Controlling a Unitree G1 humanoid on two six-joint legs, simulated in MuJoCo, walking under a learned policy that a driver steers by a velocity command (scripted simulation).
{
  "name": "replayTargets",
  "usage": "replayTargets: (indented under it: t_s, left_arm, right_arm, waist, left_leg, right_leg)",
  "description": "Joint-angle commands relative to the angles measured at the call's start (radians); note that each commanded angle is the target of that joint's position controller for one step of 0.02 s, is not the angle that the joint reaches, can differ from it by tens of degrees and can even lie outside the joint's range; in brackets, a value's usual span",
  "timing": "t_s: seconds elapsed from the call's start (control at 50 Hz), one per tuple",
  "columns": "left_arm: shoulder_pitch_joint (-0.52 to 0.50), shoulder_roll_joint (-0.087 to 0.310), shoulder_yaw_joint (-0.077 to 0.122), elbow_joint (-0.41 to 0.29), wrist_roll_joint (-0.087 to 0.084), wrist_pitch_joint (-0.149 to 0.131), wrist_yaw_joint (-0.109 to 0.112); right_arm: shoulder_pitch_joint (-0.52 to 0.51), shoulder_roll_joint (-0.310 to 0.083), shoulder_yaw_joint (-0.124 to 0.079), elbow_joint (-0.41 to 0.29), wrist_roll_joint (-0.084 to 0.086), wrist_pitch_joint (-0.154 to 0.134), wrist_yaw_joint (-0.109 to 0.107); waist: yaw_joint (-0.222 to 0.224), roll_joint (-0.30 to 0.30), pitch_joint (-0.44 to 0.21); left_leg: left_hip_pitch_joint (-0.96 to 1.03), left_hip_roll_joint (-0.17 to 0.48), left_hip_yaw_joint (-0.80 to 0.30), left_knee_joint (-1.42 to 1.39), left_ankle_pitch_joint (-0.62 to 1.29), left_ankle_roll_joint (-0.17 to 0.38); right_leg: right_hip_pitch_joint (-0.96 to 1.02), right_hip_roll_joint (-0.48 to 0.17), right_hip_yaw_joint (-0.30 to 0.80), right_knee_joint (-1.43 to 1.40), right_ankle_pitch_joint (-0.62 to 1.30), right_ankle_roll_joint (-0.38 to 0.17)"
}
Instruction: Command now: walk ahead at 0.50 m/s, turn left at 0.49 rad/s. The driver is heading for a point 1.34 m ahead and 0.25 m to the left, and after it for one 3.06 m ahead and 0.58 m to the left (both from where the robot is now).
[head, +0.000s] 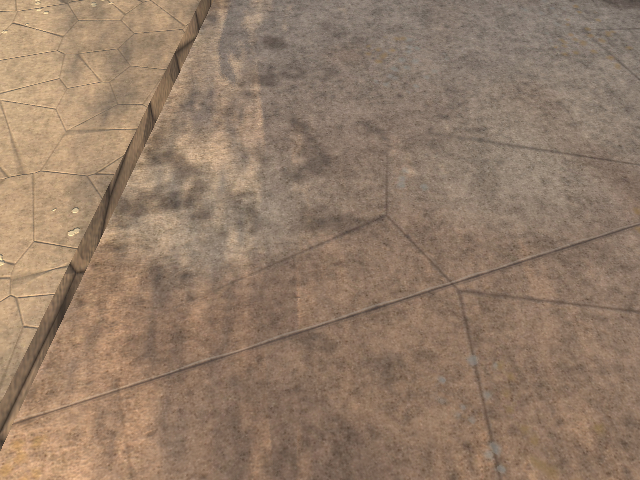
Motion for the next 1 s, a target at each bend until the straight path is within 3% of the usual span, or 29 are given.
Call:
replayTargets:
  t_s: [0.02,0.08,0.14,0.22,0.28,0.32,0.34,0.36,0.38,0.4,0.42,0.44,0.48,0.54,0.58,0.66,0.72,0.76,0.8,0.82,0.84,0.86,0.88,0.9,0.92,0.94,0.96,1.0]
  left_arm:
    - [-0.01,0.117,0.034,-0.096,0.017,-0.013,0.007]
    - [-0.045,0.084,0.023,-0.104,0.023,0.007,0.016]
    - [-0.163,0.052,0.01,-0.126,0.02,0.002,0.013]
    - [-0.269,0.068,0.014,-0.149,0.0,-0.015,-0.004]
    - [-0.255,0.104,0.032,-0.148,-0.006,-0.029,-0.014]
    - [-0.139,0.129,0.051,-0.118,-0.005,-0.038,-0.009]
    - [-0.02,0.167,0.067,-0.105,0.011,-0.043,-0.001]
    - [0.109,0.249,0.087,-0.091,0.03,-0.038,0.007]
    - [0.159,0.24,0.091,-0.057,0.007,-0.023,-0.003]
    - [0.11,0.152,0.069,-0.076,-0.002,-0.018,-0.001]
    - [0.066,0.117,0.058,-0.081,0.002,-0.01,0.003]
    - [0.026,0.098,0.048,-0.079,0.008,-0.005,0.004]
    - [-0.009,0.071,0.039,-0.065,0.016,-0.006,0.008]
    - [-0.006,0.092,0.047,-0.034,0.008,-0.016,0.006]
    - [-0.001,0.117,0.056,-0.015,0.01,-0.016,0.007]
    - [0.005,0.147,0.06,0.014,0.004,-0.005,0.011]
    - [0.071,0.168,0.062,0.054,-0.012,0.005,0.007]
    - [0.093,0.186,0.067,0.076,-0.025,0.016,0.003]
    - [0.091,0.216,0.073,0.088,-0.034,0.026,0.005]
    - [0.082,0.224,0.072,0.093,-0.036,0.033,0.008]
    - [0.089,0.202,0.061,0.094,-0.03,0.035,0.014]
    - [0.105,0.135,0.034,0.061,-0.001,0.026,0.014]
    - [0.2,0.043,-0.001,0.047,0.01,0.005,0.0]
    - [0.095,0.149,0.026,0.05,-0.027,-0.01,-0.009]
    - [0.006,0.16,0.03,0.012,-0.049,-0.019,-0.012]
    - [-0.019,0.141,0.025,0.01,-0.034,-0.024,-0.004]
    - [-0.018,0.14,0.029,0.016,-0.015,-0.02,-0.001]
    - [0.036,0.115,0.028,0.034,-0.013,0.003,-0.004]
  right_arm:
    - [0.01,-0.122,-0.032,-0.079,-0.008,-0.009,-0.014]
    - [0.025,-0.149,-0.041,-0.066,-0.001,-0.013,-0.031]
    - [0.062,-0.16,-0.046,-0.047,0.01,-0.003,-0.045]
    - [0.126,-0.166,-0.05,-0.02,0.018,0.012,-0.051]
    - [0.129,-0.156,-0.051,-0.017,0.017,0.023,-0.056]
    - [0.103,-0.132,-0.045,-0.026,0.013,0.028,-0.055]
    - [0.096,-0.082,-0.027,-0.04,0.006,0.023,-0.05]
    - [0.191,-0.018,-0.006,-0.061,0.009,0.016,-0.05]
    - [0.243,-0.053,-0.004,-0.077,0.027,0.009,-0.051]
    - [0.179,-0.144,-0.027,-0.059,0.031,0.013,-0.051]
    - [0.09,-0.163,-0.035,-0.073,0.02,0.019,-0.051]
    - [0.047,-0.149,-0.036,-0.086,0.01,0.021,-0.048]
    - [0.04,-0.114,-0.037,-0.097,0.015,0.028,-0.037]
    - [0.021,-0.064,-0.026,-0.113,0.016,0.04,-0.032]
    - [-0.013,-0.054,-0.021,-0.126,0.012,0.04,-0.029]
    - [-0.114,-0.035,-0.009,-0.144,0.013,0.027,-0.006]
    - [-0.203,-0.015,0.001,-0.174,0.015,0.019,0.009]
    - [-0.229,-0.029,-0.003,-0.192,0.014,0.016,0.016]
    - [-0.187,-0.066,-0.02,-0.192,0.004,0.017,0.015]
    - [-0.083,-0.1,-0.039,-0.165,0.0,0.019,0.012]
    - [0.071,-0.149,-0.067,-0.119,0.002,0.024,0.001]
    - [0.22,-0.236,-0.092,-0.091,-0.004,0.033,-0.019]
    - [0.204,-0.289,-0.088,-0.094,0.002,0.027,-0.017]
    - [0.204,-0.189,-0.061,-0.099,0.0,0.016,-0.011]
    - [0.156,-0.168,-0.051,-0.088,-0.002,0.008,-0.008]
    - [0.094,-0.146,-0.045,-0.082,0.0,0.003,-0.009]
    - [0.049,-0.118,-0.036,-0.085,-0.006,-0.002,-0.007]
    - [0.011,-0.093,-0.029,-0.086,-0.015,-0.014,-0.008]
  waist:
    - [0.019,0.059,-0.103]
    - [0.02,0.06,-0.074]
    - [-0.027,0.08,-0.06]
    - [-0.069,0.099,-0.056]
    - [-0.047,0.125,-0.061]
    - [0.022,0.139,-0.097]
    - [0.08,0.097,-0.201]
    - [0.079,-0.109,-0.353]
    - [0.066,-0.325,-0.383]
    - [0.09,-0.179,-0.244]
    - [0.096,-0.103,-0.144]
    - [0.079,-0.067,-0.081]
    - [0.041,-0.102,-0.036]
    - [0.03,-0.093,-0.023]
    - [0.034,-0.07,-0.022]
    - [0.069,-0.053,-0.004]
    - [0.099,-0.038,0.022]
    - [0.09,-0.043,0.034]
    - [0.038,-0.073,-0.008]
    - [-0.033,-0.075,-0.074]
    - [-0.108,-0.058,-0.158]
    - [-0.15,0.074,-0.288]
    - [-0.057,0.268,-0.438]
    - [-0.119,0.145,-0.417]
    - [-0.108,0.133,-0.256]
    - [-0.069,0.073,-0.18]
    - [-0.035,0.072,-0.131]
    - [0.017,0.086,-0.122]
  left_leg:
    - [0.224,0.261,-0.385,-0.275,0.151,0.205]
    - [0.13,0.223,-0.291,-0.291,0.241,0.2]
    - [0.097,0.168,-0.239,-0.274,0.168,0.147]
    - [0.146,0.187,-0.312,-0.222,0.071,0.123]
    - [0.235,0.219,-0.409,-0.137,0.051,0.102]
    - [0.225,0.188,-0.415,-0.037,0.097,0.068]
    - [0.152,0.139,-0.36,0.152,0.079,0.034]
    - [-0.124,0.007,-0.217,0.481,-0.196,-0.039]
    - [-0.358,0.016,-0.163,0.696,-0.45,-0.067]
    - [-0.424,0.077,-0.181,0.782,-0.365,-0.079]
    - [-0.422,0.108,-0.143,0.791,-0.281,-0.085]
    - [-0.397,0.135,-0.13,0.757,-0.221,-0.089]
    - [-0.33,0.18,-0.116,0.695,-0.16,-0.09]
    - [-0.335,0.197,-0.089,0.623,-0.117,-0.104]
    - [-0.359,0.206,-0.084,0.541,-0.049,-0.116]
    - [-0.307,0.194,-0.03,0.303,0.149,-0.103]
    - [-0.258,0.169,0.005,0.171,0.155,-0.076]
    - [-0.241,0.148,0.02,0.114,0.088,-0.046]
    - [-0.13,0.095,0.061,0.072,-0.003,-0.007]
    - [0.027,0.06,0.084,0.025,0.015,0.02]
    - [0.276,0.038,0.081,-0.005,0.075,0.047]
    - [0.629,0.232,-0.198,0.026,0.08,0.123]
    - [0.808,0.457,-0.696,-0.1,-0.057,0.275]
    - [0.775,0.448,-0.687,-0.162,-0.101,0.247]
    - [0.642,0.41,-0.52,-0.179,-0.007,0.209]
    - [0.51,0.365,-0.412,-0.191,0.087,0.181]
    - [0.399,0.335,-0.338,-0.217,0.179,0.169]
    - [0.287,0.312,-0.284,-0.285,0.215,0.177]
  right_leg:
    - [-0.208,-0.072,0.042,-0.074,0.064,0.022]
    - [-0.196,-0.06,0.013,-0.225,0.166,0.07]
    - [-0.138,-0.021,0.007,-0.467,0.378,0.087]
    - [-0.076,0.025,0.022,-0.636,0.452,0.08]
    - [-0.037,0.032,0.047,-0.7,0.354,0.045]
    - [0.128,0.029,0.023,-0.762,0.324,-0.002]
    - [0.345,-0.073,0.103,-0.741,0.301,-0.058]
    - [0.706,-0.298,0.428,-0.756,0.193,-0.183]
    - [0.788,-0.419,0.77,-0.851,-0.065,-0.27]
    - [0.679,-0.379,0.678,-0.886,-0.181,-0.231]
    - [0.559,-0.333,0.515,-0.891,-0.096,-0.189]
    - [0.45,-0.288,0.401,-0.914,0.03,-0.173]
    - [0.333,-0.23,0.248,-0.962,0.175,-0.156]
    - [0.299,-0.227,0.125,-1.012,0.304,-0.18]
    - [0.321,-0.236,0.062,-1.022,0.39,-0.189]
    - [0.347,-0.207,-0.082,-1.024,0.459,-0.157]
    - [0.386,-0.227,-0.112,-1.025,0.47,-0.152]
    - [0.447,-0.254,-0.118,-1.001,0.551,-0.148]
    - [0.495,-0.262,-0.142,-0.891,0.854,-0.132]
    - [0.484,-0.244,-0.176,-0.754,0.993,-0.111]
    - [0.378,-0.207,-0.213,-0.561,0.982,-0.081]
    - [0.071,-0.143,-0.232,-0.224,0.615,-0.034]
    - [-0.203,0.022,-0.096,0.065,-0.213,0.005]
    - [-0.292,-0.012,0.035,0.146,-0.202,-0.003]
    - [-0.348,-0.048,0.013,0.132,-0.121,-0.013]
    - [-0.328,-0.088,0.003,0.062,-0.036,-0.015]
    - [-0.281,-0.111,0.002,0.007,0.016,-0.008]
    - [-0.189,-0.13,0.012,-0.039,0.078,0.007]
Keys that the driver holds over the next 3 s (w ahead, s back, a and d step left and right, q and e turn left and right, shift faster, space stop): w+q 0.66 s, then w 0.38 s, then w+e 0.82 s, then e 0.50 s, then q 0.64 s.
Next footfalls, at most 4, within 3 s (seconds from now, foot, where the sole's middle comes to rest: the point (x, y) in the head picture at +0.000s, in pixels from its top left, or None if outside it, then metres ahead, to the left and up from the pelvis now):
0.34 right None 0.38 -0.12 -0.77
0.84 left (213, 426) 0.55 0.24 -0.77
1.34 right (255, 290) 0.89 0.17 -0.77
1.84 left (161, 215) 1.13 0.43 -0.77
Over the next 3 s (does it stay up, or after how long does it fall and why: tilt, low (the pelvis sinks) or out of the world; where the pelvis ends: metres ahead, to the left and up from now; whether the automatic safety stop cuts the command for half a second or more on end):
stays up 1.19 0.29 0.01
